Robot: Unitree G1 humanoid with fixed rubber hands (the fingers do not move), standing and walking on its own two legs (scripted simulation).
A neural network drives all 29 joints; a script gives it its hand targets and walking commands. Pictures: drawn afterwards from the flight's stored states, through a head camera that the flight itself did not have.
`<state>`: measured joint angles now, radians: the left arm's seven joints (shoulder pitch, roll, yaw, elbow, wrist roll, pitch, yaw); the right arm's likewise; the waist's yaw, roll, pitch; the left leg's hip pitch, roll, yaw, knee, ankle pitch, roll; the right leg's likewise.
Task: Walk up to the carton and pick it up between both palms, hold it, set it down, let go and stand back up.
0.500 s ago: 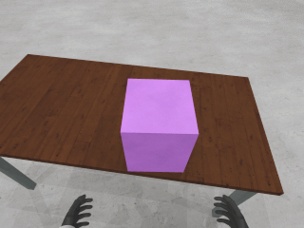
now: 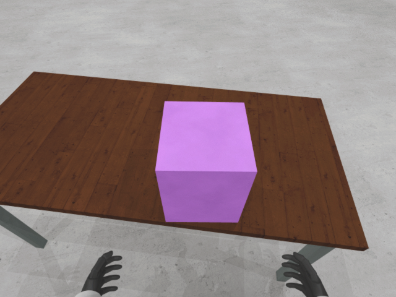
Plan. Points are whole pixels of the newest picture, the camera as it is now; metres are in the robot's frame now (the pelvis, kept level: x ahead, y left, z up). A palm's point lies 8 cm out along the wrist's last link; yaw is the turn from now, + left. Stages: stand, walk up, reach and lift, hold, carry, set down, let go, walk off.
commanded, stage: let go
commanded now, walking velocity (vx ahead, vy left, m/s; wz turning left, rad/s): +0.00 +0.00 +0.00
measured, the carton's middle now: (203, 164) +0.43 +0.00 -0.04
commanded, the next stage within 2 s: stand in 0.28 s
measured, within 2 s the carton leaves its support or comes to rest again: neither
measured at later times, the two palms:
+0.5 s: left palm out of the picture +0.10 +0.23 -0.11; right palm out of the picture +0.08 -0.24 -0.12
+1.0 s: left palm out of the picture -0.01 +0.22 -0.15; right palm out of the picture -0.03 -0.20 -0.14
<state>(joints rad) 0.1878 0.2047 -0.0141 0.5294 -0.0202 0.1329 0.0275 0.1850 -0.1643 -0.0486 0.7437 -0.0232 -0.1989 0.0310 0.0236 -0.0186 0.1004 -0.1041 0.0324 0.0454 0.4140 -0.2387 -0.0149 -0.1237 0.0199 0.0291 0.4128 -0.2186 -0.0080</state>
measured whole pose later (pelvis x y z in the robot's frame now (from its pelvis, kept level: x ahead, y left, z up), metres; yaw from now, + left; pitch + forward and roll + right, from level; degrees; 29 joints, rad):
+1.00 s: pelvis +0.00 +0.01 +0.00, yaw -1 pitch -1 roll +0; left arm 0.34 0.12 0.02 1.05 0.01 -0.01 0.03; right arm 0.35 -0.12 -0.04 1.09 -0.02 0.01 -0.02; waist 0.00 -0.01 0.00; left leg -0.16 0.02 0.06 0.42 -0.23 0.00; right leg -0.18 0.01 0.04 0.41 -0.21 0.01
